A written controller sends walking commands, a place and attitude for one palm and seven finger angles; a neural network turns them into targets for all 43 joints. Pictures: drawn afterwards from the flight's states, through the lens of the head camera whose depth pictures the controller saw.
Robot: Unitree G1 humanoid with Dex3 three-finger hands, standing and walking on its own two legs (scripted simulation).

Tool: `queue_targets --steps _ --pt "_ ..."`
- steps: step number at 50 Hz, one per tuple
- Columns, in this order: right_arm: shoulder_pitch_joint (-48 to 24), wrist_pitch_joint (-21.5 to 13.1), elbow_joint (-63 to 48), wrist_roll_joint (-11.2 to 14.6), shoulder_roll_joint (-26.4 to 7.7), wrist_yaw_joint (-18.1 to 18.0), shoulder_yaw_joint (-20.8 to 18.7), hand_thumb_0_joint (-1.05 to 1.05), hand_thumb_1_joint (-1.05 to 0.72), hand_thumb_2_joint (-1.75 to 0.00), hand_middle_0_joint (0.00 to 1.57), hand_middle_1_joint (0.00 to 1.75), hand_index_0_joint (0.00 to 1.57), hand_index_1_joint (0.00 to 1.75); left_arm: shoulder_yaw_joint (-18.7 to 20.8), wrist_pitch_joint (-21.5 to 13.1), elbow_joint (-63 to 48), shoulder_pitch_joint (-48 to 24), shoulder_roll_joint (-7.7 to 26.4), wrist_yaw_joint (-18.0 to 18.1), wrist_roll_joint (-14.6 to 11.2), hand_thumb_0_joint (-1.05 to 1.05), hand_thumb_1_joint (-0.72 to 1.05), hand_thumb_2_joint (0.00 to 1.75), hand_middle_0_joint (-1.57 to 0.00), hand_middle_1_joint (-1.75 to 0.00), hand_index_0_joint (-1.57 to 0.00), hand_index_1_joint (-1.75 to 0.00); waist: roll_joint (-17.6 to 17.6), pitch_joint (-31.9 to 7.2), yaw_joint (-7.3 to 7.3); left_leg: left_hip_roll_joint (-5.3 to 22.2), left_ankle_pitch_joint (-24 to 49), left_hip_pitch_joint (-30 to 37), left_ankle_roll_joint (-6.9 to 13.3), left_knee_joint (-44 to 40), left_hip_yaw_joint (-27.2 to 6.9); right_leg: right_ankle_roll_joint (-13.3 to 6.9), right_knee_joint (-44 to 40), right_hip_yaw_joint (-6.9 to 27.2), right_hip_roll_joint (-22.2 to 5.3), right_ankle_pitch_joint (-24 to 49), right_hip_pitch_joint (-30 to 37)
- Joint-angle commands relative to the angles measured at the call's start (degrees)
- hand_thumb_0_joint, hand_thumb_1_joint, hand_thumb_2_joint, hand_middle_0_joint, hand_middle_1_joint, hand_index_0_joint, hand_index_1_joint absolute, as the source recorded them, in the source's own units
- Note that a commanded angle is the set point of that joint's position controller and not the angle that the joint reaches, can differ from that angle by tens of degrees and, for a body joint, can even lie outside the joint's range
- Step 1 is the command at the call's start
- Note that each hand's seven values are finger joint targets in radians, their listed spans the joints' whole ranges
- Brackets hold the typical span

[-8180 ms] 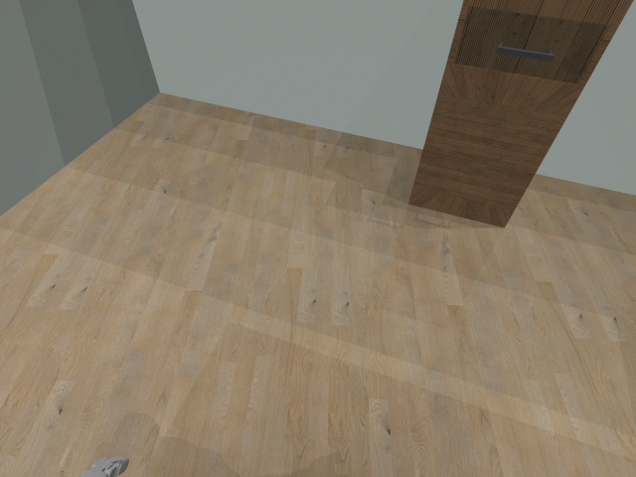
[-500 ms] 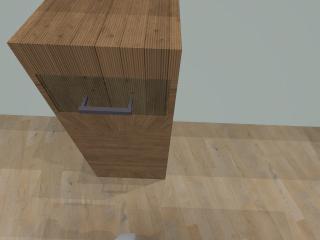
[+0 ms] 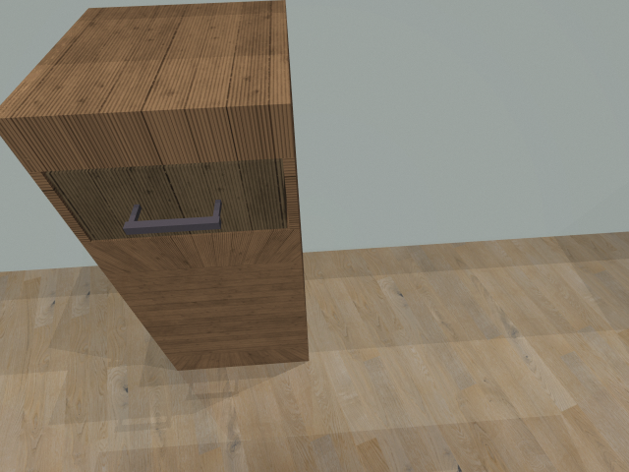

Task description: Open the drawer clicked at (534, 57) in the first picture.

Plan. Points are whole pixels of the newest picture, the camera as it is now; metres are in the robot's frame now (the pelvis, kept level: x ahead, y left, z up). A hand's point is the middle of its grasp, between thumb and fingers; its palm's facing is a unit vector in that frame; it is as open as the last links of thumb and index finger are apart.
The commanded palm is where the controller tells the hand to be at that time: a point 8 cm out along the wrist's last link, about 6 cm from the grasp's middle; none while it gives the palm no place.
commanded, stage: come to a stop and stand still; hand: left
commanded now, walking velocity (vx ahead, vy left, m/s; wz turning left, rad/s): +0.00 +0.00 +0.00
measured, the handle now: (175, 216) +0.53 +0.27 -0.01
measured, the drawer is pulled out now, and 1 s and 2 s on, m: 0.00 0.00 0.00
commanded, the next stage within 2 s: look again from close up in 0.40 s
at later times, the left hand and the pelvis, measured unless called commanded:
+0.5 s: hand out of the picture -0.04 +0.12 -0.17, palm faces +0.08 -0.98 -0.15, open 7.3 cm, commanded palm none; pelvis -0.01 -0.03 +0.01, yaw +1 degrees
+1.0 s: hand out of the picture -0.06 +0.19 -0.18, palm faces +0.05 -0.98 -0.19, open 7.4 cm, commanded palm none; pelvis -0.05 +0.02 +0.00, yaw +1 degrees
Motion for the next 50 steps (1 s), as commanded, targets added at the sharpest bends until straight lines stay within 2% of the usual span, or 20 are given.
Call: queue_targets --steps 1,2,5,6,11,13,15,18,24,25,26,27,28,29,31,33,34,39,44,50 --pt "-2.4 0.2 -4.3 0.3 -2.4 0.8 -0.8 0.0 -0.9 -0.9 0.2 0.3 0.2 0.3 0.8 -1.0 -2.6 0.7 9.7 0.9 0.4 0.0 0.9 0.9 -0.2 -0.3 -0.2 -0.3 -9.1 4.0 1.68 -0.8 -17.8 -1.6 0.9 12.5 -4.1 -8.7 -22.6 16.1 -16.7 -16.7 -13.1" --pt "-2.3 0.7 -3.3 -0.1 -2.1 0.7 -0.7 0.0 -0.9 -0.9 0.2 0.3 0.2 0.3 0.9 -1.6 -2.6 -0.3 8.3 1.1 0.2 0.0 0.9 0.9 -0.2 -0.3 -0.2 -0.3 -15.9 6.7 2.0 -0.3 -15.8 -3.5 1.2 14.5 -5.2 -7.9 -22.1 15.4 -13.5 -13.4 -13.9" --pt "2.8 0.0 0.4 0.2 -1.9 0.4 -0.4 0.0 -0.9 -0.9 0.2 0.3 0.2 0.3 -0.4 -2.4 -1.2 -0.1 3.8 0.9 -0.3 0.0 0.9 0.9 -0.2 -0.3 -0.2 -0.3 -12.6 6.9 0.06 -0.4 -11.2 -3.7 0.9 17.1 -3.7 -7.4 -16.5 7.2 -8.9 5.6 -7.7" --pt "3.5 -0.1 1.1 0.4 -1.5 0.4 -0.3 0.0 -0.9 -0.9 0.2 0.3 0.2 0.3 -0.4 -2.6 -0.8 0.4 3.5 1.0 -0.3 0.0 0.9 0.9 -0.2 -0.3 -0.2 -0.3 -11.1 6.1 0.19 -0.1 -10.9 -2.6 0.7 16.8 -3.2 -7.4 -15.4 6.3 -9.0 8.9 -7.0" --pt "2.4 -0.9 1.7 0.6 -0.4 -0.6 0.5 0.0 -0.9 -0.9 0.2 0.3 0.2 0.3 -0.4 -3.0 1.8 5.3 3.2 1.2 -0.4 0.0 0.9 0.9 -0.2 -0.3 -0.2 -0.3 -8.4 2.0 2.02 0.1 -10.3 2.4 0.3 5.2 -2.5 -8.7 -10.0 7.7 -9.7 22.6 -0.5" --pt "5.0 -1.8 3.4 0.7 -0.6 -0.9 1.0 0.0 -0.9 -0.9 0.2 0.3 0.2 0.3 -0.7 -3.1 2.4 5.0 2.6 1.2 -0.9 0.0 0.9 0.9 -0.2 -0.3 -0.2 -0.3 -4.5 -0.9 0.96 0.8 2.9 10.3 0.9 -4.5 -4.0 -6.1 -6.1 6.5 -7.4 24.7 -1.4" --pt "5.0 -2.8 4.4 0.6 -2.6 -1.5 1.1 0.0 -0.9 -0.9 0.2 0.3 0.2 0.3 -1.1 -3.1 2.9 6.7 1.0 1.2 -1.4 0.0 0.9 0.9 -0.2 -0.3 -0.2 -0.3 -0.2 -3.9 2.17 4.5 17.5 14.6 2.3 -3.2 -5.9 -3.2 -5.1 4.2 -3.7 24.4 -0.5" --pt "3.1 -2.6 5.1 0.8 -1.8 -1.7 1.4 0.0 -0.9 -0.9 0.2 0.3 0.2 0.3 -1.2 -2.7 4.1 6.1 1.7 1.1 -1.1 0.0 0.9 0.9 -0.2 -0.3 -0.2 -0.3 3.9 -1.8 2.05 4.0 15.2 13.2 2.3 -4.0 -4.9 -2.6 -6.3 3.6 -3.7 21.5 0.3" --pt "2.1 -2.1 5.1 0.8 -1.0 -1.6 1.8 0.0 -0.9 -0.9 0.2 0.3 0.2 0.3 -1.7 -2.7 5.5 7.0 0.9 1.1 -0.9 0.0 0.9 0.9 -0.2 -0.3 -0.2 -0.3 0.3 3.9 1.82 3.0 4.2 10.9 2.1 -7.2 -4.8 -2.6 -10.1 4.4 -3.6 13.7 -2.1" --pt "-4.2 -3.4 0.4 1.2 -3.1 -0.7 1.6 0.0 -0.9 -0.9 0.2 0.3 0.2 0.3 -1.2 -4.8 6.7 13.7 3.6 3.6 0.4 0.0 0.9 0.9 -0.2 -0.3 -0.2 -0.3 -6.6 4.5 5.06 1.6 0.2 2.6 0.6 9.6 -1.3 1.8 -8.9 9.7 -8.2 48.1 -0.6" --pt "-2.7 -2.6 -2.7 1.3 -1.8 -0.2 2.1 0.0 -0.9 -0.9 0.2 0.3 0.2 0.3 -1.5 -5.5 5.4 12.4 5.4 3.3 0.0 0.0 0.9 0.9 -0.2 -0.3 -0.2 -0.3 -8.5 3.1 1.8 0.0 -9.5 1.3 1.7 8.9 -2.0 0.4 -6.8 8.5 -11.0 57.9 2.7" --pt "0.9 -2.6 -2.6 0.7 0.4 -0.5 2.0 0.0 -0.9 -0.9 0.2 0.3 0.2 0.3 -1.2 -5.4 3.8 11.9 4.2 3.1 0.1 0.0 0.9 0.9 -0.2 -0.3 -0.2 -0.3 -9.8 -2.6 1.45 -1.1 -11.8 1.3 3.1 8.6 -2.6 -0.9 -4.5 8.4 -11.0 58.5 7.4" --pt "1.7 -2.9 -2.4 0.7 -0.4 -0.5 1.7 0.0 -0.9 -0.9 0.2 0.3 0.2 0.3 -1.4 -5.0 3.0 10.3 3.5 2.9 0.1 0.0 0.9 0.9 -0.2 -0.3 -0.2 -0.3 -9.2 -4.4 0.84 -1.0 -10.7 1.7 3.3 7.0 -2.1 -4.0 -3.6 5.8 -9.8 51.4 7.2" --pt "3.2 -2.9 -1.8 0.7 -0.7 -0.5 1.7 0.0 -0.9 -0.9 0.2 0.3 0.2 0.3 -1.5 -4.8 2.3 9.0 3.0 2.7 -0.1 0.0 0.9 0.9 -0.2 -0.3 -0.2 -0.3 -8.7 -6.5 0.3 -0.9 -7.2 4.8 3.0 3.5 -2.2 -5.1 -3.6 5.3 -8.7 41.4 6.2" --pt "4.3 -3.1 -1.4 0.5 -1.8 -0.4 1.7 0.0 -0.9 -0.9 0.2 0.3 0.2 0.3 -1.8 -4.0 1.2 7.4 1.8 2.2 -0.4 0.0 0.9 0.9 -0.2 -0.3 -0.2 -0.3 -1.3 -4.2 0.02 0.8 1.5 8.5 3.5 0.2 -4.4 -4.2 -3.1 3.5 -4.6 20.3 -0.2" --pt "3.4 -3.1 -1.8 0.1 -3.0 -0.5 1.9 0.0 -0.9 -0.9 0.2 0.3 0.2 0.3 -1.8 -3.5 0.8 8.2 0.9 1.9 -0.2 0.0 0.9 0.9 -0.2 -0.3 -0.2 -0.3 1.3 1.2 1.18 2.6 2.7 4.9 4.2 -0.7 -6.0 -3.7 -4.2 3.3 -2.6 10.0 -4.1" --pt "2.7 -3.1 -2.1 0.2 -2.9 -0.5 2.1 0.0 -0.9 -0.9 0.2 0.3 0.2 0.3 -2.0 -3.3 1.0 8.5 1.2 1.7 -0.1 0.0 0.9 0.9 -0.2 -0.3 -0.2 -0.3 3.4 3.0 1.51 2.4 2.0 3.6 4.2 -1.9 -6.6 -3.7 -4.3 3.3 -2.6 8.5 -4.4" --pt "2.9 -3.1 -2.6 0.2 -3.9 -0.5 2.1 0.0 -0.9 -0.9 0.2 0.3 0.2 0.3 -2.2 -2.8 0.8 9.4 1.4 1.2 0.0 0.0 0.9 0.9 -0.2 -0.3 -0.2 -0.3 0.4 6.3 1.99 2.4 -7.8 -0.4 4.6 -6.0 -8.6 -3.3 -4.7 3.2 -2.0 3.2 -5.2" --pt "3.0 -3.2 -2.9 0.1 -5.0 -0.2 2.0 0.0 -0.9 -0.9 0.2 0.3 0.2 0.3 -2.3 -2.4 0.0 10.1 1.4 0.9 0.1 0.0 0.9 0.9 -0.2 -0.3 -0.2 -0.3 1.3 5.8 2.6 3.1 -17.0 -3.3 5.3 -11.0 -11.0 -2.7 -3.3 1.7 -1.6 2.9 -3.3" --pt "4.0 -3.4 -2.2 0.2 -4.9 -0.2 2.0 0.0 -0.9 -0.9 0.2 0.3 0.2 0.3 -2.3 -2.7 -0.1 10.9 1.5 0.8 0.1 0.0 0.9 0.9 -0.2 -0.3 -0.2 -0.3 0.2 3.1 2.62 2.9 -15.5 -1.8 5.5 -11.1 -10.9 -2.6 -3.7 2.0 -2.2 4.2 -2.3"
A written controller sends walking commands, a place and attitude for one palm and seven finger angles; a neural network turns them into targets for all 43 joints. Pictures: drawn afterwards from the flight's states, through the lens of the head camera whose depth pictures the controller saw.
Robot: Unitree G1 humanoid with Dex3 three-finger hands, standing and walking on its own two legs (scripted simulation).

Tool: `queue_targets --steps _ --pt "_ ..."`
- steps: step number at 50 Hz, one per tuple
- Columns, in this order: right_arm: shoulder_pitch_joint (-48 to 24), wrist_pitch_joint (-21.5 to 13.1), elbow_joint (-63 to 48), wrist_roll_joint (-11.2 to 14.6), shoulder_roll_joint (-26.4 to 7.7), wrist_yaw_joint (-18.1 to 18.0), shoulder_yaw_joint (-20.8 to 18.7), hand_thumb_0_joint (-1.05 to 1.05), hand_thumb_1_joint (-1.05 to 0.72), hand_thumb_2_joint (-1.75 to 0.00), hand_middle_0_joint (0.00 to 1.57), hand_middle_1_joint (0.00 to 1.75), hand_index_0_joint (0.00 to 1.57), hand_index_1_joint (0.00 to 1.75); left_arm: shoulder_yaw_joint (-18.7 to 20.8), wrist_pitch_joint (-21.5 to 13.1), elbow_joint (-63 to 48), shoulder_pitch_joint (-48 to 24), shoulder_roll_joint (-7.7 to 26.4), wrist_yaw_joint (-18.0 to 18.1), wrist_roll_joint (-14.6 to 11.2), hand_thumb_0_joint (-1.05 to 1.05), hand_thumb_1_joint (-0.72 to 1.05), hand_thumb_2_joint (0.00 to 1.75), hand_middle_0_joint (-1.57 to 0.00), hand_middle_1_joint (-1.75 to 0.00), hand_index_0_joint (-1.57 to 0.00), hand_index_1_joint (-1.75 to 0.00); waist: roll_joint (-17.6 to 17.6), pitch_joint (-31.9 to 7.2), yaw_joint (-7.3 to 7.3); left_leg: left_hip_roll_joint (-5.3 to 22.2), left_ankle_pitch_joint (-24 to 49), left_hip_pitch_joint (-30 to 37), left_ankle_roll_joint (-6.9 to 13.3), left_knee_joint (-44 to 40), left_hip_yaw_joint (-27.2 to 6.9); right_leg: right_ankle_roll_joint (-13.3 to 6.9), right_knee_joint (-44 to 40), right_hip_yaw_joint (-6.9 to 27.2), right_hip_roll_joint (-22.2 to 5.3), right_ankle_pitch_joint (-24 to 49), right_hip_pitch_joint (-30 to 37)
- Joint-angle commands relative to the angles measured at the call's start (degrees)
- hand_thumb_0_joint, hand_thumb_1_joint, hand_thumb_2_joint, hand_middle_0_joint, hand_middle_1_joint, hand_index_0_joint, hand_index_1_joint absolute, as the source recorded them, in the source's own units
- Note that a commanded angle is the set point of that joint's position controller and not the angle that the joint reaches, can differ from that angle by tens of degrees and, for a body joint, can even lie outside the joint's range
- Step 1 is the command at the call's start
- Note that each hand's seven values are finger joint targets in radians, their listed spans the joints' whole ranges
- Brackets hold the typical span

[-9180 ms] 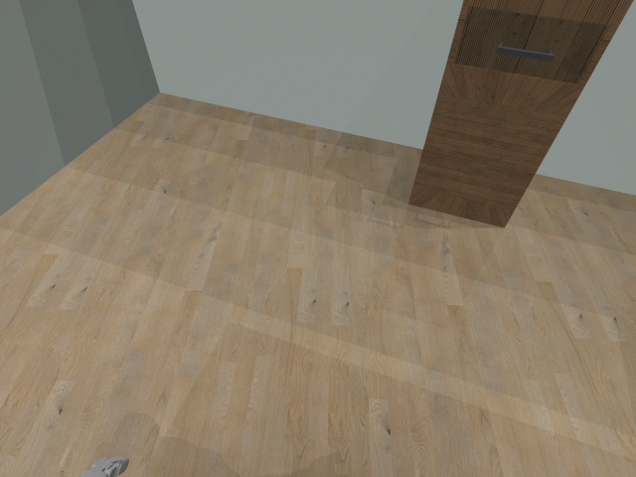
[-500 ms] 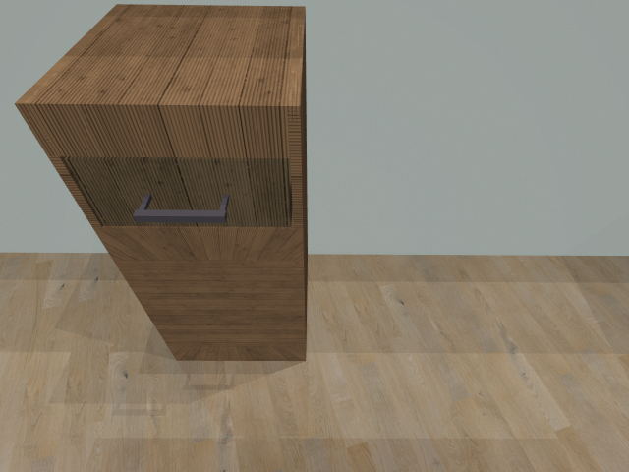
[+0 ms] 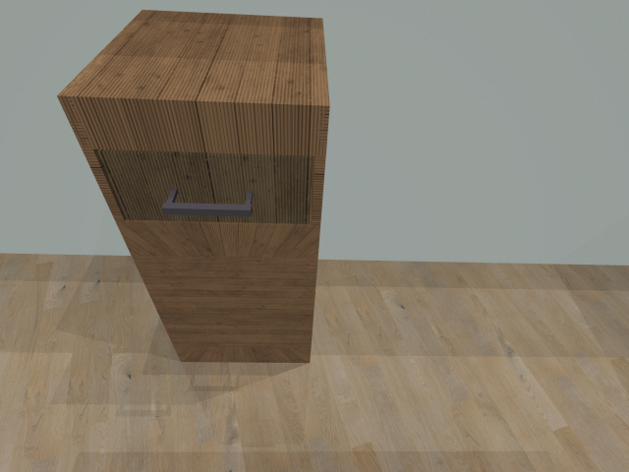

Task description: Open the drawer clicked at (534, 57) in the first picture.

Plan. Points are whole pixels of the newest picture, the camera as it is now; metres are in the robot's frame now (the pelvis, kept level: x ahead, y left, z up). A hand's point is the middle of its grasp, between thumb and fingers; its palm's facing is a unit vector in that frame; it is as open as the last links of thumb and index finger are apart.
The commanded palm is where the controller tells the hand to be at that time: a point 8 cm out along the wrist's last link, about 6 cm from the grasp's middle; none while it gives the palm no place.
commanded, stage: shuffle to correct the standing spot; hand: left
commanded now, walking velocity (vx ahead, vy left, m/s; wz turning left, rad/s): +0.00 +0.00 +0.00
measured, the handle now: (209, 202) +0.58 +0.24 -0.02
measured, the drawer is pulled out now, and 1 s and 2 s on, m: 0.00 0.00 0.00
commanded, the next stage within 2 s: come to a stop and stand still in 0.40 s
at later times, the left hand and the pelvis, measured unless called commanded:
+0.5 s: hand out of the picture -0.03 +0.15 -0.19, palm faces +0.09 -0.99 -0.10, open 7.4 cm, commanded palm none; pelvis +0.06 +0.01 -0.01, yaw +1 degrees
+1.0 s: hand out of the picture +0.16 +0.18 -0.18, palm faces +0.11 -0.97 -0.21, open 7.3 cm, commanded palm none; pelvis +0.09 +0.00 -0.01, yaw +4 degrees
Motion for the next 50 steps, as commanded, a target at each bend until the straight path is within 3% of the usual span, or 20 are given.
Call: queue_targets --steps 1,10,13,16,19,20,22,23,25,27,29,32,35,36,38,39,40,41,43,50 --pt "1.4 -1.0 -2.1 0.4 -7.1 -0.4 -1.7 0.0 -0.9 -0.9 0.2 0.3 0.2 0.3 0.4 -0.9 -1.6 4.2 3.2 -0.1 -0.1 0.0 0.9 0.9 -0.2 -0.3 -0.2 -0.3 1.7 5.3 0.53 7.8 -10.8 -6.6 0.7 -12.4 -10.8 -2.8 -3.4 2.9 -1.8 -0.8 0.5" --pt "1.4 -0.1 -1.9 0.0 -7.7 0.1 -2.5 0.0 -0.9 -0.9 0.2 0.3 0.2 0.3 1.6 -1.1 -1.3 7.6 2.8 -0.9 0.6 0.0 0.9 0.9 -0.2 -0.3 -0.2 -0.3 1.6 8.6 1.42 7.1 -25.7 -14.1 3.2 -11.3 -12.9 -3.6 -1.4 2.3 -1.2 -15.8 0.0" --pt "1.5 -0.3 -2.2 -0.1 -5.0 0.2 -2.1 0.0 -0.9 -0.9 0.2 0.3 0.2 0.3 2.2 -1.5 -0.5 9.9 3.5 -0.8 0.3 0.0 0.9 0.9 -0.2 -0.3 -0.2 -0.3 -3.0 9.6 1.59 2.7 -19.6 -15.5 2.0 -2.5 -7.7 -6.0 -6.9 9.0 -5.0 -21.2 -0.5" --pt "1.0 -1.1 -3.2 -0.1 -2.5 0.6 -1.9 0.0 -0.9 -0.9 0.2 0.3 0.2 0.3 3.2 -2.4 0.3 12.6 5.8 -0.2 -0.1 0.0 0.9 0.9 -0.2 -0.3 -0.2 -0.3 -10.7 7.0 1.52 0.5 -9.6 -17.4 0.9 12.4 -0.5 -10.6 -14.9 20.1 -13.6 -22.9 3.7" --pt "3.3 -2.1 -2.3 0.1 -1.8 1.0 -1.7 0.0 -0.9 -0.9 0.2 0.3 0.2 0.3 3.1 -2.7 -0.5 8.5 5.2 -0.1 0.2 0.0 0.9 0.9 -0.2 -0.3 -0.2 -0.3 -6.2 7.0 -1.36 1.6 -7.7 -5.7 0.8 2.8 -0.1 -9.4 -9.3 11.4 -10.8 -14.8 -4.4" --pt "6.4 -2.4 -0.8 0.2 -2.6 0.8 -1.8 0.0 -0.9 -0.9 0.2 0.3 0.2 0.3 2.7 -2.4 -0.7 7.1 3.6 -0.5 0.1 0.0 0.9 0.9 -0.2 -0.3 -0.2 -0.3 -0.8 7.3 -2.53 2.2 -5.9 1.2 1.1 -1.4 -2.2 -7.5 -3.2 5.7 -6.4 -11.8 -9.3" --pt "17.7 -2.9 2.7 -0.4 -9.3 -0.2 -3.4 0.0 -0.9 -0.9 0.2 0.3 0.2 0.3 1.6 -2.6 -2.6 4.5 -0.5 -0.9 0.4 0.0 0.9 0.9 -0.2 -0.3 -0.2 -0.3 19.4 6.8 -5.94 19.3 -3.7 12.8 8.6 -14.1 -27.7 -3.3 21.9 -4.7 3.2 -16.4 -25.8" --pt "18.1 -2.7 3.2 -0.4 -8.7 -0.8 -3.1 0.0 -0.9 -0.9 0.2 0.3 0.2 0.3 1.8 -2.8 -3.8 1.2 0.9 -0.8 0.8 0.0 0.9 0.9 -0.2 -0.3 -0.2 -0.3 15.4 9.2 -6.09 21.1 0.5 12.7 11.4 -15.3 -28.9 -4.1 30.8 -0.7 1.4 -17.7 -29.0" --pt "13.7 -3.6 1.8 -0.1 -6.2 -1.0 -2.3 0.0 -0.9 -0.9 0.2 0.3 0.2 0.3 2.1 -3.4 -3.7 0.1 0.6 -1.5 0.5 0.0 0.9 0.9 -0.2 -0.3 -0.2 -0.3 6.7 10.0 -3.93 20.6 12.9 10.3 13.5 -13.7 -24.1 -4.1 36.3 1.8 -1.9 -12.4 -30.7" --pt "10.6 -4.2 0.8 -0.1 -5.2 -1.2 -1.7 0.0 -0.9 -0.9 0.2 0.3 0.2 0.3 1.7 -3.2 -3.0 0.4 -1.0 -1.7 0.1 0.0 0.9 0.9 -0.2 -0.3 -0.2 -0.3 3.9 8.7 -2.11 18.8 31.0 8.6 12.1 -12.0 -16.2 -2.6 32.6 1.3 -2.8 -9.5 -26.1" --pt "7.5 -4.2 0.4 0.0 -5.0 -1.8 -1.2 0.0 -0.9 -0.9 0.2 0.3 0.2 0.3 1.2 -2.3 -2.4 1.8 -3.0 -1.4 -0.3 0.0 0.9 0.9 -0.2 -0.3 -0.2 -0.3 5.6 5.1 -0.36 14.9 43.6 6.3 9.2 -9.9 -7.8 -1.6 23.2 0.2 -1.6 -5.8 -17.1" --pt "4.8 -3.6 0.4 0.4 -5.5 -2.1 -1.3 0.0 -0.9 -0.9 0.2 0.3 0.2 0.3 1.1 -1.8 -2.3 2.0 -2.5 -0.8 -0.6 0.0 0.9 0.9 -0.2 -0.3 -0.2 -0.3 8.7 2.7 0.38 12.5 50.2 5.8 6.2 -6.5 -4.0 -1.1 11.2 -1.6 0.6 2.6 -8.2" --pt "4.8 -2.3 0.4 0.9 -6.0 -2.0 -2.3 0.0 -0.9 -0.9 0.2 0.3 0.2 0.3 2.1 -1.7 -2.0 3.7 1.7 -0.4 -0.4 0.0 0.9 0.9 -0.2 -0.3 -0.2 -0.3 6.8 2.6 1.74 11.4 39.1 5.3 3.3 -1.7 -4.3 -1.0 0.6 -1.6 -0.1 12.9 -1.7" --pt "5.2 -1.9 0.2 1.0 -5.3 -1.9 -2.6 0.0 -0.9 -0.9 0.2 0.3 0.2 0.3 2.6 -1.9 -2.3 4.8 4.0 -0.1 -0.2 0.0 0.9 0.9 -0.2 -0.3 -0.2 -0.3 3.1 1.2 2.0 9.9 31.4 2.6 1.6 1.0 -4.2 -1.2 -0.2 0.3 -2.1 25.7 2.7" --pt "9.2 -1.0 0.2 1.5 -3.0 -1.4 -3.4 0.0 -0.9 -0.9 0.2 0.3 0.2 0.3 3.6 -2.1 -2.6 6.0 8.8 0.3 -0.2 0.0 0.9 0.9 -0.2 -0.3 -0.2 -0.3 -6.9 -4.0 1.14 1.2 -1.5 -7.8 -1.5 11.8 -1.4 -9.1 5.5 12.6 -15.7 60.2 12.5" --pt "9.6 -0.5 0.1 1.7 -1.7 -1.5 -3.6 0.0 -0.9 -0.9 0.2 0.3 0.2 0.3 3.9 -2.0 -2.7 6.7 10.0 0.3 -0.3 0.0 0.9 0.9 -0.2 -0.3 -0.2 -0.3 -11.2 -6.9 1.27 -0.4 -19.2 -7.9 -2.3 20.1 -0.7 -13.9 2.4 14.0 -21.1 67.5 13.4" --pt "7.0 -0.1 -0.7 1.8 -1.5 -1.7 -3.4 0.0 -0.9 -0.9 0.2 0.3 0.2 0.3 4.0 -1.9 -3.2 6.1 9.6 0.7 -0.1 0.0 0.9 0.9 -0.2 -0.3 -0.2 -0.3 -15.7 -8.9 2.29 0.5 -24.3 -8.1 -2.3 27.8 -2.8 -16.3 0.3 16.0 -21.8 65.7 12.1" --pt "4.6 0.6 -1.2 1.6 -1.4 -1.7 -3.5 0.0 -0.9 -0.9 0.2 0.3 0.2 0.3 3.8 -1.4 -3.7 3.7 7.9 1.2 -0.1 0.0 0.9 0.9 -0.2 -0.3 -0.2 -0.3 -14.5 -6.7 2.27 0.9 -24.0 -9.0 -2.4 31.1 -3.9 -16.9 -1.2 15.0 -20.8 59.7 8.6" --pt "2.7 1.3 -1.4 1.4 -1.2 -0.9 -3.4 0.0 -0.9 -0.9 0.2 0.3 0.2 0.3 4.0 -0.7 -6.0 -0.8 7.7 1.3 0.3 0.0 0.9 0.9 -0.2 -0.3 -0.2 -0.3 -12.2 -4.0 1.16 1.2 -21.6 -10.4 -2.9 30.8 -3.5 -14.7 -2.7 11.0 -17.8 49.4 4.9" --pt "7.1 1.3 -1.2 0.8 -0.4 0.0 -3.3 0.0 -0.9 -0.9 0.2 0.3 0.2 0.3 5.2 1.2 -9.1 -6.8 9.3 0.6 0.2 0.0 0.9 0.9 -0.2 -0.3 -0.2 -0.3 -7.0 -2.4 -2.53 0.1 -1.9 5.7 -3.3 1.8 2.1 -7.7 -3.4 7.7 -10.9 3.6 -11.1"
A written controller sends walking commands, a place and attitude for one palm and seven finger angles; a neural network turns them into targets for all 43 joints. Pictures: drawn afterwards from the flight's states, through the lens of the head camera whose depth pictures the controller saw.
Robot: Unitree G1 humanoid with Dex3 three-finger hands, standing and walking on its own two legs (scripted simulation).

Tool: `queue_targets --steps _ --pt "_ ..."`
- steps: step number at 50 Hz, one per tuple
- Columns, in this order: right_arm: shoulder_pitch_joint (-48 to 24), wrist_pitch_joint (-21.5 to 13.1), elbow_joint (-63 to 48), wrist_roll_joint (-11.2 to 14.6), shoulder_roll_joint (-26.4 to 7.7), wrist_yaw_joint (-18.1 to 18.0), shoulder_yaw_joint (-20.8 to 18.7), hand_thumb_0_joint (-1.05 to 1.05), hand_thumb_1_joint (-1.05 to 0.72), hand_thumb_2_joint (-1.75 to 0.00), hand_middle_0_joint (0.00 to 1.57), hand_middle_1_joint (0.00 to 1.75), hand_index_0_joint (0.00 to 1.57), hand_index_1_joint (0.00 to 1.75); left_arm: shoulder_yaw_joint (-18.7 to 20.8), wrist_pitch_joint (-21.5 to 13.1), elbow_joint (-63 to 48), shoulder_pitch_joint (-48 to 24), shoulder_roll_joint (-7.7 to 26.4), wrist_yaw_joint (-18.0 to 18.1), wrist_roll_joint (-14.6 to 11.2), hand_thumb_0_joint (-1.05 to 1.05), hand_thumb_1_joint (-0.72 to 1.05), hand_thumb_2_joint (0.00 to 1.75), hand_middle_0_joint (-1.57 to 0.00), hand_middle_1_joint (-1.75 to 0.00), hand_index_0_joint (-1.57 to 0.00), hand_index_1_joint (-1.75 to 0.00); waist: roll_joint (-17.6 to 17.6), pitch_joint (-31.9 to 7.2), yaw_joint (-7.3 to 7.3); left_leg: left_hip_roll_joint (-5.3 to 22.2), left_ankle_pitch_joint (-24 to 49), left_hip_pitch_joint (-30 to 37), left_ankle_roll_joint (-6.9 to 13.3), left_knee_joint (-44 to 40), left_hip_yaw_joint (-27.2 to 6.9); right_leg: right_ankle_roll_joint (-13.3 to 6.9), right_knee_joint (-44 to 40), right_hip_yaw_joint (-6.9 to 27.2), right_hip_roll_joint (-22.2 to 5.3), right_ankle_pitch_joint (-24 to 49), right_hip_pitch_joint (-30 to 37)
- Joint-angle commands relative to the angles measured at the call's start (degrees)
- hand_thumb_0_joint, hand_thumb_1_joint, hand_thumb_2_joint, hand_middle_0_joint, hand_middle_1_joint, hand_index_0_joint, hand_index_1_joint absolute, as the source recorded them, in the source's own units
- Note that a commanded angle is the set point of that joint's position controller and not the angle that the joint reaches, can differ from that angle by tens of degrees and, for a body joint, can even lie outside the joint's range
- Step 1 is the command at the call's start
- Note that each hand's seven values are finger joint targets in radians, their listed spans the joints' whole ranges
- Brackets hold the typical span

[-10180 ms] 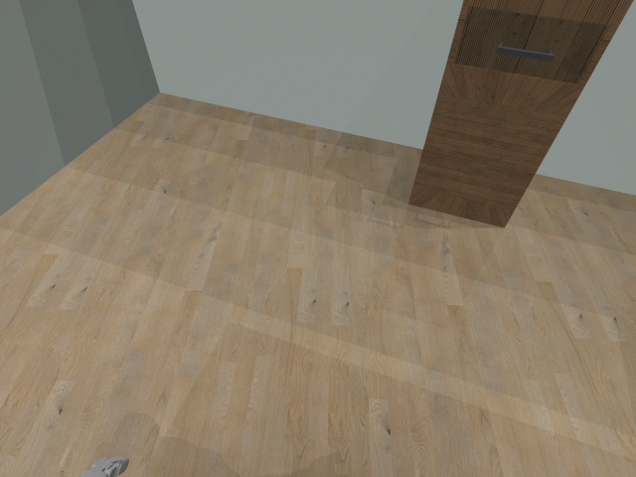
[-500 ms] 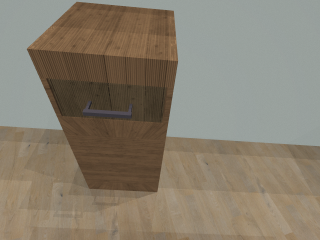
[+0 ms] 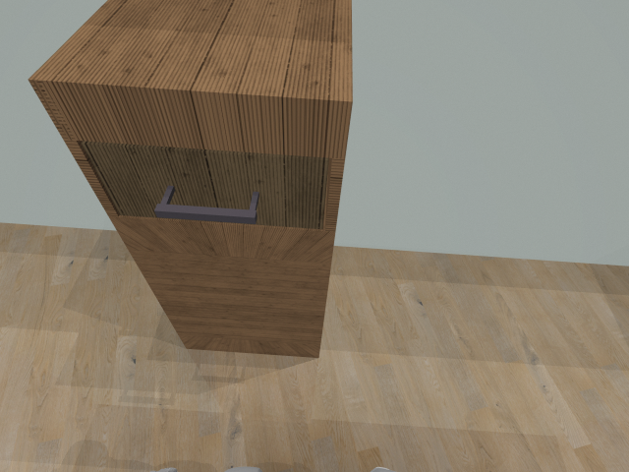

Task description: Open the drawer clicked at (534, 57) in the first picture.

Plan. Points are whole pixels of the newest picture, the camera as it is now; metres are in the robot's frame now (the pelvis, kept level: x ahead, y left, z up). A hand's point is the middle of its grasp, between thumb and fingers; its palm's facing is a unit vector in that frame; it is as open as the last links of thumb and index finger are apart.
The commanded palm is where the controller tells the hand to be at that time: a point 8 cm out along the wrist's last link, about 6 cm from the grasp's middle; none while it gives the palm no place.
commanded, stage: come to a stop and stand still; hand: left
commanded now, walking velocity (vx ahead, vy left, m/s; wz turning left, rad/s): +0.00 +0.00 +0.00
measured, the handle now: (209, 204) +0.51 +0.21 -0.01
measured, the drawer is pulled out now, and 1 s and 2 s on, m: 0.00 0.00 0.00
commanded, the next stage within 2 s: look again from close up in 0.80 s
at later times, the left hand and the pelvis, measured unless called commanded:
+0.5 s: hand out of the picture -0.07 +0.18 -0.16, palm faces +0.01 -0.98 -0.18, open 7.4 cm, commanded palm none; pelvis -0.04 +0.02 +0.01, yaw -2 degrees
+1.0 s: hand out of the picture -0.07 +0.16 -0.17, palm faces -0.02 -0.99 -0.16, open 7.4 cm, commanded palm none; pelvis -0.05 +0.01 +0.01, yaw -2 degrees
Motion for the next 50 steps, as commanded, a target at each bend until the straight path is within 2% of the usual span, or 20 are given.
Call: queue_targets --steps 1,2,3,4,5,7,9,13,15,17,18,20,21,25,31,44,45,46,47,50 --pt "14.1 -0.6 0.7 0.0 -2.0 0.2 -0.7 0.0 -0.9 -0.9 0.2 0.3 0.2 0.3 1.9 0.9 -3.5 3.0 6.9 -0.4 -0.6 0.0 0.9 0.9 -0.2 -0.3 -0.2 -0.3 1.6 -5.4 -2.58 2.3 10.9 13.2 1.1 -22.3 -2.1 -3.6 -2.5 7.4 -4.4 -9.8 -4.9" --pt "12.0 -0.8 -1.1 -0.8 -6.8 0.1 -1.5 0.0 -0.9 -0.9 0.2 0.3 0.2 0.3 1.2 1.5 -4.5 3.1 3.4 -0.7 -1.2 0.0 0.9 0.9 -0.2 -0.3 -0.2 -0.3 18.7 -1.4 -2.36 13.9 5.1 6.1 5.2 -31.3 -18.0 0.0 7.0 2.6 2.0 -18.7 -9.6" --pt "7.6 -0.7 -3.7 -1.4 -8.8 -0.2 -1.6 0.0 -0.9 -0.9 0.2 0.3 0.2 0.3 1.0 1.8 -5.2 1.5 3.6 -0.7 -1.1 0.0 0.9 0.9 -0.2 -0.3 -0.2 -0.3 19.6 2.7 -2.05 20.0 2.5 -5.5 10.5 -37.3 -24.7 0.1 16.0 4.3 3.7 -20.0 -6.9" --pt "2.0 -0.6 -5.6 -1.5 -8.7 -0.1 -1.2 0.0 -0.9 -0.9 0.2 0.3 0.2 0.3 1.3 1.9 -4.8 2.6 4.3 -1.0 -1.0 0.0 0.9 0.9 -0.2 -0.3 -0.2 -0.3 14.2 3.1 0.14 19.4 -2.9 -11.8 12.7 -38.5 -22.3 -0.6 21.2 7.3 2.2 -15.8 -1.9" --pt "-1.0 -0.9 -5.7 -1.5 -7.1 -0.3 -0.7 0.0 -0.9 -0.9 0.2 0.3 0.2 0.3 1.3 2.0 -3.2 3.7 3.5 -1.2 -0.2 0.0 0.9 0.9 -0.2 -0.3 -0.2 -0.3 13.9 3.5 1.46 15.6 -2.3 -13.7 11.0 -37.9 -17.9 -0.6 24.5 7.3 2.8 -12.9 0.0" --pt "-2.6 -1.5 -6.3 -1.2 -6.3 -0.4 -0.1 0.0 -0.9 -0.9 0.2 0.3 0.2 0.3 0.9 1.6 -1.2 8.3 2.8 -1.4 -0.2 0.0 0.9 0.9 -0.2 -0.3 -0.2 -0.3 10.9 1.7 2.87 12.7 5.0 -9.3 9.9 -34.8 -12.7 -0.1 26.1 6.8 3.2 -10.1 -0.3" --pt "-0.1 -1.6 -5.5 -1.0 -6.6 -0.5 -0.1 0.0 -0.9 -0.9 0.2 0.3 0.2 0.3 0.3 1.0 -0.3 8.8 2.1 -1.5 -0.4 0.0 0.9 0.9 -0.2 -0.3 -0.2 -0.3 9.6 -0.4 1.47 11.3 9.0 -1.4 10.0 -33.2 -11.2 0.5 20.0 5.0 3.1 -11.3 -1.0" --pt "5.8 -1.8 -3.0 -1.0 -6.7 -0.7 -0.4 0.0 -0.9 -0.9 0.2 0.3 0.2 0.3 -0.8 -0.4 0.0 8.2 1.1 -1.4 -0.7 0.0 0.9 0.9 -0.2 -0.3 -0.2 -0.3 8.3 -3.7 -0.88 12.6 17.6 9.9 10.6 -29.9 -12.7 0.8 0.3 3.6 2.9 -14.8 2.3" --pt "6.2 -1.9 -2.3 -0.3 -6.4 -0.5 -0.1 0.0 -0.9 -0.9 0.2 0.3 0.2 0.3 -1.1 -1.3 2.1 11.8 1.5 -1.0 -0.8 0.0 0.9 0.9 -0.2 -0.3 -0.2 -0.3 4.3 -6.0 0.52 10.4 19.4 8.5 7.9 -25.7 -10.9 0.5 -12.0 5.3 2.3 -4.1 10.3" --pt "5.2 -2.1 -2.3 0.4 -4.1 -0.1 0.6 0.0 -0.9 -0.9 0.2 0.3 0.2 0.3 -1.5 -2.1 3.3 12.2 3.8 -0.6 -0.9 0.0 0.9 0.9 -0.2 -0.3 -0.2 -0.3 -0.5 -4.6 -0.43 5.7 18.2 6.3 3.8 -23.4 -6.1 -2.2 -13.5 12.5 -3.1 2.5 11.1" --pt "5.3 -2.2 -2.2 0.4 -4.0 0.1 0.8 0.0 -0.9 -0.9 0.2 0.3 0.2 0.3 -1.8 -2.2 3.5 11.9 4.4 -0.7 -1.0 0.0 0.9 0.9 -0.2 -0.3 -0.2 -0.3 -0.3 -4.7 -1.07 4.8 17.9 8.3 3.2 -23.9 -5.4 -2.9 -13.2 11.9 -4.3 2.9 8.9" --pt "5.2 -1.9 -0.5 0.0 -4.6 0.0 0.8 0.0 -0.9 -0.9 0.2 0.3 0.2 0.3 -2.1 -2.8 4.7 11.5 3.3 -0.7 -1.1 0.0 0.9 0.9 -0.2 -0.3 -0.2 -0.3 -6.4 -5.4 -1.26 5.4 20.4 10.8 3.0 -22.8 -4.4 -2.6 -12.9 11.5 -2.4 5.5 8.6" --pt "5.6 -1.8 0.0 0.1 -4.7 0.0 0.8 0.0 -0.9 -0.9 0.2 0.3 0.2 0.3 -2.3 -2.7 4.8 11.4 2.9 -0.6 -1.2 0.0 0.9 0.9 -0.2 -0.3 -0.2 -0.3 -6.6 -4.7 -1.35 5.4 19.2 11.1 3.0 -23.6 -4.6 -2.4 -13.4 10.9 -2.0 2.9 7.9" --pt "5.6 -1.5 2.3 0.0 -4.8 0.1 1.4 0.0 -0.9 -0.9 0.2 0.3 0.2 0.3 -2.7 -2.3 6.0 12.6 2.7 -0.7 -1.3 0.0 0.9 0.9 -0.2 -0.3 -0.2 -0.3 1.1 0.5 -0.92 5.9 13.1 9.4 2.9 -26.6 -5.6 -2.2 -15.4 10.9 -0.8 -8.5 4.1" --pt "7.4 -1.0 4.2 -0.1 -4.1 0.0 1.6 0.0 -0.9 -0.9 0.2 0.3 0.2 0.3 -2.7 -2.0 7.4 14.7 2.0 -0.6 -1.2 0.0 0.9 0.9 -0.2 -0.3 -0.2 -0.3 2.3 3.3 -0.47 6.1 7.2 6.3 2.8 -28.5 -6.7 -2.2 -16.1 10.3 0.2 -13.4 3.2" --pt "10.7 -1.6 5.4 -0.3 -1.9 -0.4 1.8 0.0 -0.9 -0.9 0.2 0.3 0.2 0.3 -2.6 -2.4 8.1 16.1 0.0 -0.6 -1.3 0.0 0.9 0.9 -0.2 -0.3 -0.2 -0.3 2.1 1.4 -0.12 6.1 8.9 4.9 2.8 -27.8 -6.5 -2.7 -14.6 10.0 0.3 -10.2 4.8" --pt "1.1 -2.2 0.7 -0.3 -4.7 0.5 1.4 0.0 -0.9 -0.9 0.2 0.3 0.2 0.3 -2.8 -3.8 8.9 18.9 3.1 1.3 0.1 0.0 0.9 0.9 -0.2 -0.3 -0.2 -0.3 1.0 5.7 3.2 4.9 11.5 0.3 0.3 -13.9 -3.4 -1.7 -17.0 14.4 -2.6 1.7 3.3" --pt "3.6 -1.7 -1.4 0.0 -3.7 0.9 1.9 0.0 -0.9 -0.9 0.2 0.3 0.2 0.3 -2.8 -4.2 7.6 15.6 5.5 1.1 -0.4 0.0 0.9 0.9 -0.2 -0.3 -0.2 -0.3 -1.1 3.2 -1.62 4.3 11.1 4.0 -0.3 -13.5 -2.9 -3.2 -18.5 16.9 -6.9 1.1 1.7" --pt "8.6 -1.6 -0.1 -0.5 -0.4 0.8 2.3 0.0 -0.9 -0.9 0.2 0.3 0.2 0.3 -2.7 -4.3 5.7 13.5 4.3 1.0 -0.6 0.0 0.9 0.9 -0.2 -0.3 -0.2 -0.3 -2.8 -1.0 -2.36 3.0 11.5 5.3 1.0 -14.1 -3.3 -3.9 -16.5 15.8 -5.9 -1.3 5.3" --pt "10.3 -2.1 0.3 -0.4 -2.2 0.7 2.1 0.0 -0.9 -0.9 0.2 0.3 0.2 0.3 -2.2 -4.1 4.2 11.8 4.0 0.9 -1.4 0.0 0.9 0.9 -0.2 -0.3 -0.2 -0.3 -2.4 -5.5 -2.57 2.8 16.8 6.9 1.8 -15.5 -3.6 -4.8 -13.1 12.6 -3.0 -1.8 7.5"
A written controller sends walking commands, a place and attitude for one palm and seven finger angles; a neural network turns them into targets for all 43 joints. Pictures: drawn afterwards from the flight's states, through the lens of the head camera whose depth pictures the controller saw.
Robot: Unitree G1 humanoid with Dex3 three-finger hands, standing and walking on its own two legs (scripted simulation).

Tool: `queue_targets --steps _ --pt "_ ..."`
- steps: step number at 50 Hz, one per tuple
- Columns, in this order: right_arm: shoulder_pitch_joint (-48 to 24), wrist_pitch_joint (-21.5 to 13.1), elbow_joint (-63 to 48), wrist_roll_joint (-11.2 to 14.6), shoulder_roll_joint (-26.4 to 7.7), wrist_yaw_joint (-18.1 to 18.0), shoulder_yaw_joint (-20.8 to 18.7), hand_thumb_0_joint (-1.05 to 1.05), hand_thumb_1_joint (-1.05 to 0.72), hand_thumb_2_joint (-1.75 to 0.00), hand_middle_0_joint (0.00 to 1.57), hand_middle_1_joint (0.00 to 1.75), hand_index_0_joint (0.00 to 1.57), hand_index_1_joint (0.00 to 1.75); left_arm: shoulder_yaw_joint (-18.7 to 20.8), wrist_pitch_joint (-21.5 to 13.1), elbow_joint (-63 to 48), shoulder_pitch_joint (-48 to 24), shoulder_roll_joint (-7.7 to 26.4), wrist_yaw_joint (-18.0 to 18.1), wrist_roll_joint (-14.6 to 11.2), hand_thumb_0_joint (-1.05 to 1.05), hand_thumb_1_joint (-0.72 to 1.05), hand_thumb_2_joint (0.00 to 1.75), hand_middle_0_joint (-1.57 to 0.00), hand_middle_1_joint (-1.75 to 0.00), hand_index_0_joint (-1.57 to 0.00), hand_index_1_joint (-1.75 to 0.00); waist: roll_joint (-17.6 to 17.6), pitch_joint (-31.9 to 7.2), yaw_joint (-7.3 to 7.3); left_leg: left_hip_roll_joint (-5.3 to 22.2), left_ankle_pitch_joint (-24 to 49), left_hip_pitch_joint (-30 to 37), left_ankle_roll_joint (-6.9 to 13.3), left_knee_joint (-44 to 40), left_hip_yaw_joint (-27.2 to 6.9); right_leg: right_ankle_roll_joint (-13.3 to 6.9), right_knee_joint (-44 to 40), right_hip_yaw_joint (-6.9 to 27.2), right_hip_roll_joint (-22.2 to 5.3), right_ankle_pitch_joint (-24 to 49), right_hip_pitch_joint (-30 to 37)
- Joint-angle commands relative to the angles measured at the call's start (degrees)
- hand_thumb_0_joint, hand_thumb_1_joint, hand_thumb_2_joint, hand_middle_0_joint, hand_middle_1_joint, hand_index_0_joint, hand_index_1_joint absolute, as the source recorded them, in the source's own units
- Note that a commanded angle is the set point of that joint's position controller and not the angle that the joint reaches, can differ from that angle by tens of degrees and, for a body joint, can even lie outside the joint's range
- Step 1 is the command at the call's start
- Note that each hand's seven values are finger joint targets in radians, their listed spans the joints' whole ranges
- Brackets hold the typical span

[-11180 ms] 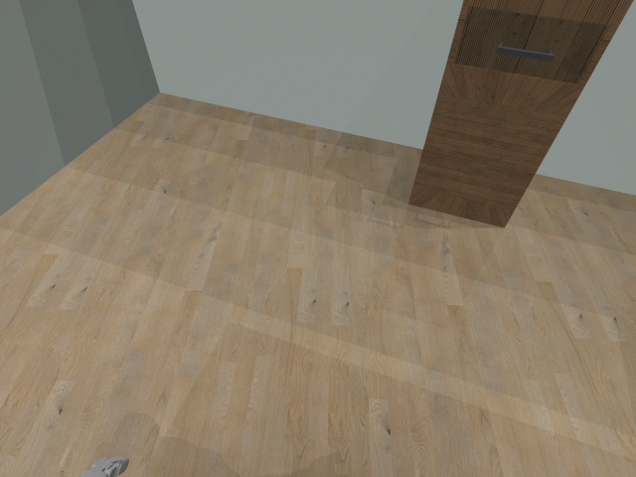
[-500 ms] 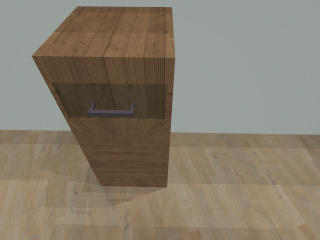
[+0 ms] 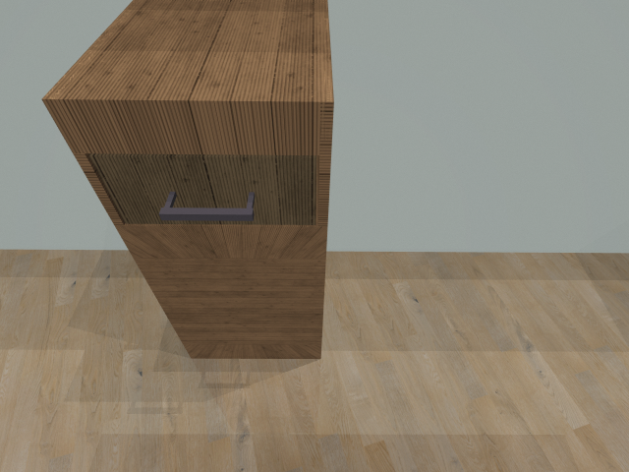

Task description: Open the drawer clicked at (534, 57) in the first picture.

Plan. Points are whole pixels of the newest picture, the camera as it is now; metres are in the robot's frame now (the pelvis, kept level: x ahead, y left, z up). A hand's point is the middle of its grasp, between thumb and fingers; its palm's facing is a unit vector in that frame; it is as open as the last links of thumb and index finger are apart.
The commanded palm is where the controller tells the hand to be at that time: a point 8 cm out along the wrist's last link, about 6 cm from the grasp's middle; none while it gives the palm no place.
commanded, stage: look again from close up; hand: left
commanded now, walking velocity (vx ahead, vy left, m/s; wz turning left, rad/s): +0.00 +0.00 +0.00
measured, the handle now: (209, 206) +0.55 +0.22 -0.01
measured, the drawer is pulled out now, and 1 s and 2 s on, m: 0.00 0.00 0.00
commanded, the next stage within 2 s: raise the hand with hooked fingers in 0.36 s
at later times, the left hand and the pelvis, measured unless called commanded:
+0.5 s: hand out of the picture +0.02 +0.20 -0.18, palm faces -0.03 -0.98 -0.19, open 7.4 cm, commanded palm +0.11 +0.25 -0.06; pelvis +0.01 +0.03 +0.00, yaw +0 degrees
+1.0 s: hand (135, 441) +0.17 +0.24 -0.07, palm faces +0.02 -0.12 -0.99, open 9.2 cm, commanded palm +0.17 +0.25 +0.01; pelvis +0.00 +0.02 -0.05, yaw +0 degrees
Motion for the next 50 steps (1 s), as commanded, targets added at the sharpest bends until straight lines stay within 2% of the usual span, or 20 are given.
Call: queue_targets --steps 1,4,9,22,23,24,25,26,27,28,31,33,34,36,39,41,42,44,46,50 --pt "3.5 -1.4 -3.5 0.2 -3.9 -0.2 -0.8 0.0 -0.9 -0.9 0.2 0.3 0.2 0.3 1.8 -1.0 -4.5 0.1 8.2 0.5 -0.5 0.0 0.9 0.9 -0.2 -0.3 -0.2 -0.3 -4.2 -0.8 -1.15 1.4 1.5 5.6 0.2 -0.9 -3.9 -3.2 -6.3 8.8 -9.5 3.0 -5.5" --pt "2.5 -1.8 -3.7 0.2 -5.1 -0.6 -0.8 0.0 -0.9 -0.9 0.2 0.3 0.2 0.3 1.7 -0.4 -4.2 2.3 7.2 0.2 -0.5 0.0 0.9 0.9 -0.2 -0.3 -0.2 -0.3 0.8 2.5 0.28 3.6 3.9 2.6 1.4 -3.6 -6.6 -2.4 -2.9 6.8 -6.9 3.9 -5.1" --pt "2.0 -2.0 -3.8 0.1 -6.6 -0.9 -1.0 0.0 -0.9 -0.9 0.2 0.3 0.2 0.3 1.8 0.1 -4.6 3.1 7.2 0.0 -0.4 0.0 0.9 0.9 -0.2 -0.3 -0.2 -0.3 -3.0 2.6 0.9 4.4 6.0 1.6 2.2 -5.0 -7.5 -1.6 -1.7 5.8 -6.5 6.3 -2.9" --pt "-1.1 -2.1 -3.6 0.3 -8.6 -0.7 -1.2 0.0 -0.9 -0.9 0.2 0.3 0.2 0.3 1.7 0.8 -5.4 2.4 8.6 -0.4 -0.2 0.0 0.9 0.9 -0.2 -0.3 -0.2 -0.3 -1.3 1.5 1.13 5.0 1.4 3.9 2.3 -9.8 -8.2 -0.1 -3.7 5.2 -7.2 5.0 -1.7" --pt "-5.4 -2.0 -7.2 1.0 -10.1 -0.7 -1.1 0.0 -0.9 -0.9 0.2 0.3 0.2 0.3 1.3 0.2 -4.1 2.8 9.6 1.5 0.8 0.0 0.9 0.9 -0.2 -0.3 -0.2 -0.3 1.8 7.6 2.15 5.2 5.9 1.7 0.7 -1.2 -5.0 0.0 -6.1 7.0 -8.5 6.9 -7.1" --pt "-5.4 -9.9 -28.9 4.3 -17.8 -1.7 -2.2 0.0 -0.9 -0.9 0.2 0.3 0.2 0.3 4.0 -7.8 -93.9 -44.0 30.7 3.6 10.0 0.0 0.88 0.89 -0.2 -0.32 -0.2 -0.32 18.5 -22.0 -4.21 0.0 8.0 19.3 0.7 -6.8 -6.8 -1.9 4.0 3.6 -1.8 8.7 -8.1" --pt "-9.3 -16.6 -25.4 3.2 -13.4 -3.8 -0.3 0.0 -0.9 -0.9 0.2 0.3 0.2 0.3 2.9 -4.0 -80.2 -14.0 23.7 7.1 11.2 0.0 0.85 0.88 -0.2 -0.33 -0.2 -0.33 26.9 -20.8 2.51 5.7 6.8 25.5 -4.4 -10.4 -13.2 -1.9 12.9 -1.1 -2.9 -4.4 -15.2" --pt "-8.6 -18.7 -21.7 3.6 -13.1 -4.6 -1.1 0.0 -0.9 -0.9 0.2 0.3 0.2 0.3 0.7 0.1 -77.4 -10.3 19.0 10.1 8.4 0.0 0.83 0.87 -0.21 -0.34 -0.21 -0.34 19.9 -18.1 1.07 5.6 -4.4 17.6 -6.7 -14.1 -14.7 -0.8 17.5 -1.8 -1.6 -8.8 -18.6" --pt "-8.1 -18.7 -21.0 4.9 -9.4 -4.5 -0.5 0.0 -0.9 -0.9 0.2 0.3 0.2 0.3 -7.7 6.4 -61.5 9.5 4.6 10.2 9.5 0.0 0.81 0.86 -0.21 -0.36 -0.21 -0.36 12.1 -9.1 0.92 4.7 -9.3 12.0 -4.2 -14.4 -13.6 -0.2 17.9 -0.4 -1.5 -9.3 -21.9" --pt "-8.6 -18.9 -26.1 4.0 -11.9 -3.8 -0.9 0.0 -0.9 -0.9 0.2 0.3 0.2 0.3 -9.2 5.0 -76.8 -4.4 7.0 11.1 10.6 0.0 0.78 0.85 -0.21 -0.37 -0.21 -0.37 8.0 -5.6 -0.4 3.4 -16.7 5.8 -2.6 -13.2 -13.0 -0.3 15.2 -0.2 -2.1 -7.2 -20.0" --pt "-10.2 -17.3 -29.9 2.0 -13.8 -3.3 -2.2 0.0 -0.9 -0.9 0.2 0.3 0.2 0.3 -7.8 5.3 -64.8 0.0 11.5 15.9 27.1 0.0 0.71 0.82 -0.21 -0.42 -0.21 -0.42 -6.0 -0.5 -1.21 -0.4 -21.0 -4.6 0.1 -3.1 -10.1 -0.8 6.7 1.4 -0.9 -12.8 -23.2" --pt "-12.8 -14.0 -34.7 -0.2 -14.4 -1.8 -3.3 0.0 -0.9 -0.9 0.2 0.3 0.2 0.3 -8.5 5.0 -61.5 3.9 10.0 18.4 38.1 0.0 0.67 0.8 -0.22 -0.45 -0.22 -0.45 -9.8 -4.0 2.19 -2.5 -17.0 -6.6 0.3 2.8 -7.4 -1.6 7.3 3.6 0.2 -18.2 -24.6" --pt "-14.6 -12.1 -36.2 -0.5 -13.9 -1.4 -3.2 0.0 -0.9 -0.9 0.2 0.3 0.2 0.3 -7.9 4.9 -57.9 7.9 10.5 19.8 42.7 0.0 0.64 0.79 -0.22 -0.47 -0.22 -0.47 -14.0 -2.1 3.38 -3.1 -20.0 -10.2 0.3 3.4 -6.8 -1.8 6.1 5.3 -0.2 -23.1 -26.2" --pt "-16.4 -7.8 -38.0 0.4 -13.6 -0.4 -3.4 0.0 -0.9 -0.9 0.2 0.3 0.2 0.3 -8.3 3.6 -53.7 11.1 8.8 21.0 49.5 0.0 0.6 0.77 -0.22 -0.5 -0.22 -0.5 -20.8 -1.7 5.5 -4.2 -19.0 -13.5 0.1 4.6 -5.3 -2.4 5.8 8.5 -0.2 -26.3 -25.8" --pt "-19.9 -2.2 -41.0 0.2 -12.8 0.8 -3.2 0.0 -0.9 -0.9 0.2 0.3 0.2 0.3 -4.7 2.8 -59.0 4.4 13.7 22.9 56.9 0.0 0.53 0.74 -0.23 -0.54 -0.23 -0.54 -17.7 -6.6 7.95 -5.0 -14.1 -15.8 0.3 7.0 -4.3 -3.1 8.3 10.9 -0.9 -21.9 -23.3" --pt "-21.4 0.4 -42.1 -0.1 -12.0 0.8 -3.2 0.0 -0.9 -0.9 0.2 0.3 0.2 0.3 -0.9 2.9 -64.9 -1.5 18.7 24.7 60.3 0.0 0.48 0.72 -0.23 -0.57 -0.23 -0.57 -11.9 -9.1 9.08 -5.6 -16.3 -16.9 0.6 7.5 -4.4 -3.2 8.9 12.5 -1.0 -24.9 -22.7" --pt "-22.5 1.5 -43.3 -0.7 -11.8 0.7 -3.3 0.0 -0.9 -0.9 0.2 0.3 0.2 0.3 -0.2 3.0 -69.4 -5.0 19.7 26.1 61.9 0.0 0.46 0.71 -0.23 -0.58 -0.23 -0.58 -4.3 -10.6 9.34 -5.5 -16.6 -14.7 0.7 8.1 -4.8 -3.7 9.9 13.0 -0.5 -24.4 -24.1" --pt "-21.8 2.9 -43.9 -1.6 -10.8 0.6 -3.4 0.0 -0.9 -0.9 0.2 0.3 0.2 0.3 1.0 3.0 -75.1 -10.1 21.9 28.5 63.9 0.0 0.41 0.69 -0.24 -0.62 -0.24 -0.62 5.0 -15.9 8.4 -4.9 -13.2 -8.4 0.9 10.8 -6.0 -4.5 12.0 13.9 0.2 -19.6 -27.1" --pt "-21.8 3.8 -43.2 -2.5 -10.7 0.1 -3.3 0.0 -0.9 -0.9 0.2 0.3 0.2 0.3 3.2 1.9 -82.6 -16.6 25.5 30.3 64.4 0.0 0.36 0.67 -0.24 -0.64 -0.24 -0.64 6.0 -20.4 6.65 -4.3 -9.9 -3.8 0.9 14.6 -8.3 -4.6 13.1 15.7 0.4 -17.6 -30.2" --pt "-21.8 3.5 -42.0 -3.3 -11.4 0.1 -2.8 0.0 -0.9 -0.9 0.2 0.3 0.2 0.3 1.2 0.3 -81.2 -14.5 23.2 30.1 62.1 0.0 0.27 0.63 -0.25 -0.7 -0.25 -0.7 7.0 -19.0 3.77 -4.8 -4.2 -0.8 1.1 17.6 -8.6 -4.5 14.0 14.1 0.9 -10.4 -32.3"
